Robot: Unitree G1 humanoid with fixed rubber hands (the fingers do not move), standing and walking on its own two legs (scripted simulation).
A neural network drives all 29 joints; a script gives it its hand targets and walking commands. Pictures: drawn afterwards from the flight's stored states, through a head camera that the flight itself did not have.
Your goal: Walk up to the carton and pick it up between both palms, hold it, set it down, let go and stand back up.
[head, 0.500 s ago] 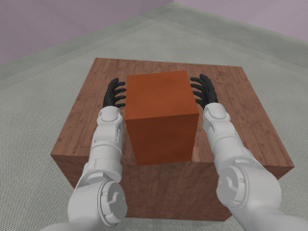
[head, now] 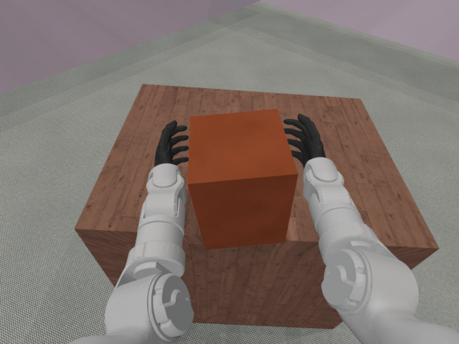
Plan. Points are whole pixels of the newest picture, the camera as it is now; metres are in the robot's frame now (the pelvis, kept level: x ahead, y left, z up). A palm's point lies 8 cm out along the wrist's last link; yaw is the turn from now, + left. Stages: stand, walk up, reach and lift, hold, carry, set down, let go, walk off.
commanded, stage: set down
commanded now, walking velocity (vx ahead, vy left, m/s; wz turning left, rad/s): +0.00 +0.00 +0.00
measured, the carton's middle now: (239, 182) +0.42 +0.05 +0.05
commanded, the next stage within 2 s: none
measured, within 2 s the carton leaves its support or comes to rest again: rests again in 1.24 s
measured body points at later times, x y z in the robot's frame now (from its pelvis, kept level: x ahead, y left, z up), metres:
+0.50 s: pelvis +0.00 +0.00 +0.00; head +0.01 +0.02 +0.45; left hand +0.40 +0.19 +0.11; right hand +0.45 -0.07 +0.13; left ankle -0.01 +0.12 -0.75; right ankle -0.02 -0.08 -0.75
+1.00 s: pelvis +0.00 +0.00 +0.00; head +0.02 +0.03 +0.45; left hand +0.40 +0.19 +0.09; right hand +0.45 -0.08 +0.12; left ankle -0.01 +0.12 -0.75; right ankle -0.02 -0.08 -0.75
